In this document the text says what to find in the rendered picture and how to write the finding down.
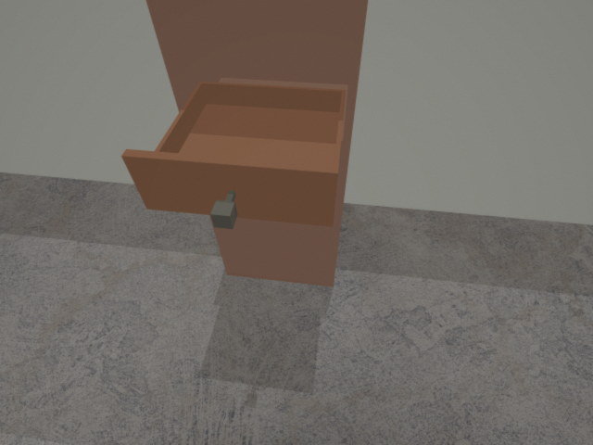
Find handle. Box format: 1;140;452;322
210;191;237;229

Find cabinet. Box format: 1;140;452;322
146;0;368;287

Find drawer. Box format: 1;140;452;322
121;82;346;227

